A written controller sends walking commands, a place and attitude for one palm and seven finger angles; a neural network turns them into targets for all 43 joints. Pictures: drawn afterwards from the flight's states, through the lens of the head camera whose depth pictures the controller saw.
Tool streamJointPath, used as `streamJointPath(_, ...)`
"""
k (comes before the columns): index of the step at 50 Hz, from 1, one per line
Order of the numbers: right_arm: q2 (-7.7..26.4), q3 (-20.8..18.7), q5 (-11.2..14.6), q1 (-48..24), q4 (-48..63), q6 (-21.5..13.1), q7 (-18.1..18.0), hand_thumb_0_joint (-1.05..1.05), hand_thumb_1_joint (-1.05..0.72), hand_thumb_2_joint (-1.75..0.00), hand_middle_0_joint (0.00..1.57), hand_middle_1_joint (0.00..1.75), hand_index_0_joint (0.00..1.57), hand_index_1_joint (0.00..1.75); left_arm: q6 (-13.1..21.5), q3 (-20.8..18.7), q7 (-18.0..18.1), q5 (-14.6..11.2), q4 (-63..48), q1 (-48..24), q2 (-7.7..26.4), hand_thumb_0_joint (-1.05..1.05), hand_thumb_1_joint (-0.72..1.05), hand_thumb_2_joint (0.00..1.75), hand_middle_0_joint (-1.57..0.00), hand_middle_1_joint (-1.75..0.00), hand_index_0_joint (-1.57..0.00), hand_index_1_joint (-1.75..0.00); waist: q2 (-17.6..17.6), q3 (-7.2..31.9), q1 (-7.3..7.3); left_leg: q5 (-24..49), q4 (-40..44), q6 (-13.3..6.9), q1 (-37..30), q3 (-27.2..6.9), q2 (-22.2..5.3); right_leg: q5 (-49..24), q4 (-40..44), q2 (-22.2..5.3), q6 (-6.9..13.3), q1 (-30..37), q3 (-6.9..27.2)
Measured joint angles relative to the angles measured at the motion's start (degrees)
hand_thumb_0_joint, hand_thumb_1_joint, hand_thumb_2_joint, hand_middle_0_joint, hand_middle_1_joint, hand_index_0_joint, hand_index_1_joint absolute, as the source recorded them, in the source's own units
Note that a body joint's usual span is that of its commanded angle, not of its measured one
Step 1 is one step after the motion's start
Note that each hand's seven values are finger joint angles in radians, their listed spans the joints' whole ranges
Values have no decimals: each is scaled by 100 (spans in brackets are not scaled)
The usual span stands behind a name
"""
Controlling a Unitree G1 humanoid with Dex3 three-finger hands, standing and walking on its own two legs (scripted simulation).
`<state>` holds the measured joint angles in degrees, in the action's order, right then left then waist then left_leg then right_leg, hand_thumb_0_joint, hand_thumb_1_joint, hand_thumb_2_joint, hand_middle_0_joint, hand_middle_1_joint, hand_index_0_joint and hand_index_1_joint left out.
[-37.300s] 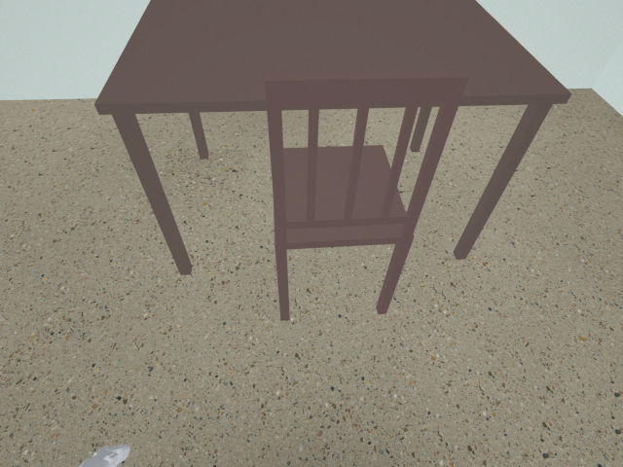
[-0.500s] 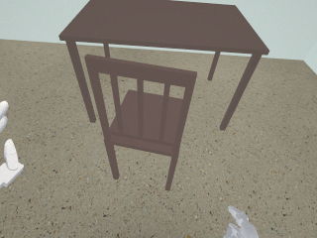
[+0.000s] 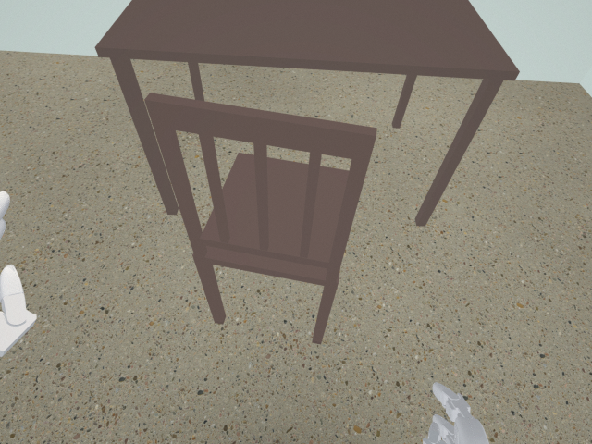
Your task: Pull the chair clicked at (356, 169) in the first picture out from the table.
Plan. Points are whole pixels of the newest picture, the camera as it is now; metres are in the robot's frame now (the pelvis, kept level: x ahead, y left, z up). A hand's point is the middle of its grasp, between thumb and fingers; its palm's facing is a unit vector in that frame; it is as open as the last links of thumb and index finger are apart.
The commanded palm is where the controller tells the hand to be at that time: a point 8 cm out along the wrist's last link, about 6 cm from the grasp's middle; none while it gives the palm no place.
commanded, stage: stop stepping back and stand still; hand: left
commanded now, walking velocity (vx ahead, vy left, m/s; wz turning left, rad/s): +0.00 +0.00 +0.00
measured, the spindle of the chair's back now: (262, 203) +0.56 +0.10 -0.09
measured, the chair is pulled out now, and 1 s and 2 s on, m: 0.30 0.30 0.30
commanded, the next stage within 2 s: let the arm hang, fingers relaxed in 0.64 s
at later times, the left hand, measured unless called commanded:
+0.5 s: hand (95, 285) +0.24 +0.22 +0.15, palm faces +0.32 -0.78 -0.54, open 7.4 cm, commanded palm +0.17 +0.27 +0.17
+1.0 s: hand out of the picture +0.09 +0.14 -0.16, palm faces +0.01 -0.99 -0.16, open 7.4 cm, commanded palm none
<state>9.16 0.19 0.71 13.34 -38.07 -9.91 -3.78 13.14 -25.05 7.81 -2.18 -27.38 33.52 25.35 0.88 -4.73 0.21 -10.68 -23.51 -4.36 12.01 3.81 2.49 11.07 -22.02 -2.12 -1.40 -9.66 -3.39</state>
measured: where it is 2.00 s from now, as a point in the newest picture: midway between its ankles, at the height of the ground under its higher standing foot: outside the picture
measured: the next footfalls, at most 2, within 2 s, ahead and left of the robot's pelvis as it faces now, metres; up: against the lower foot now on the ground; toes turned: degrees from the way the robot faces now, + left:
none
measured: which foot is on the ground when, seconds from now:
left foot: down 0.00-1.00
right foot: down 0.00-1.00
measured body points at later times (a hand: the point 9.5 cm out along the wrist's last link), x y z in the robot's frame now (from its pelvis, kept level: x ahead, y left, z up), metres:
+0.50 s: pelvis +0.03 -0.03 +0.00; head +0.07 -0.03 +0.45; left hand +0.21 +0.26 +0.18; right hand +0.19 -0.28 -0.09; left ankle +0.03 +0.06 -0.74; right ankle +0.01 -0.14 -0.74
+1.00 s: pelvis +0.01 -0.03 -0.01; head +0.04 -0.02 +0.44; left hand +0.09 +0.19 -0.15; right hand +0.10 -0.25 -0.14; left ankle +0.02 +0.07 -0.74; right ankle +0.01 -0.14 -0.74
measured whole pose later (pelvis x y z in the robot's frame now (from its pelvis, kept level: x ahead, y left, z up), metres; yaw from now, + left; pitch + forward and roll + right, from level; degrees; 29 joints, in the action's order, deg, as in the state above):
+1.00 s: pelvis +0.01 -0.03 -0.01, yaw +2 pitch +0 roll +0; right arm 10.1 1.0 -1.0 12.7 -48.4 0.1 0.8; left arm -3.7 0.3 0.7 1.4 40.5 17.7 8.9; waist 1.2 -3.0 -1.8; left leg -14.7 -30.6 -2.6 15.8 1.7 2.1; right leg 17.2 -31.1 -2.1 0.4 -13.7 -5.3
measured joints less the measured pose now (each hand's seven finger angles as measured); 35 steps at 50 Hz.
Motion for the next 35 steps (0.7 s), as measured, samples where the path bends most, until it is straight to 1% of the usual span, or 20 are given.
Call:
streamJointPath(4, 13, -29, 17, -66, -17, -2, -16, 1, -91, -90, 20, 30, 20, 30, 45, 30, 40, 4, -22, -57, -139, 2, 88, 90, -21, -30, -21, -30, -1, 7, 32, -62, 34, 64, -75, -16, -41, 78, 27, 44, 39, 70, -10)
streamJointPath(9, 104, -82, 41, -226, 87, 56, -9, 1, -91, -90, 20, 30, 20, 30, 71, 134, 43, 17, -15, -139, -216, 2, 88, 90, -21, -30, -21, -30, -44, 21, -26, -168, -7, 140, -124, -28, -108, 168, 20, 112, 105, 127, -15)
streamJointPath(14, 195, -134, 83, -365, 254, 203, 5, 1, -91, -90, 20, 30, 20, 30, 62, 135, 17, -16, -3, -29, -130, 2, 88, 90, -21, -30, -21, -30, -103, 39, -139, -254, -58, 199, -134, -32, -179, 225, 26, 184, 160, 155, -13)
streamJointPath(18, 250, -171, 113, -381, 349, 312, 4, 1, -91, -90, 20, 30, 20, 30, 42, 90, 1, -58, -3, 84, -51, 2, 88, 90, -21, -30, -21, -30, -114, 22, -182, -280, -60, 236, -143, -41, -212, 255, 23, 217, 194, 163, -19)
streamJointPath(26, 302, -184, 135, -256, 349, 432, -13, 1, -91, -90, 20, 30, 20, 30, -11, 96, 0, -95, -4, 194, -53, 2, 88, 90, -21, -30, -22, -30, -136, -10, -146, -272, -38, 277, -151, -86, -236, 275, 34, 244, 233, 180, -62)
streamJointPath(35, 246, -131, 122, -179, 276, 459, -17, 1, -91, -90, 20, 30, 20, 30, -55, 160, 13, -91, 95, 121, -124, 2, 88, 90, -21, -30, -22, -30, -146, 34, -106, -246, -27, 277, -180, -106, -241, 235, 78, 252, 236, 229, -80)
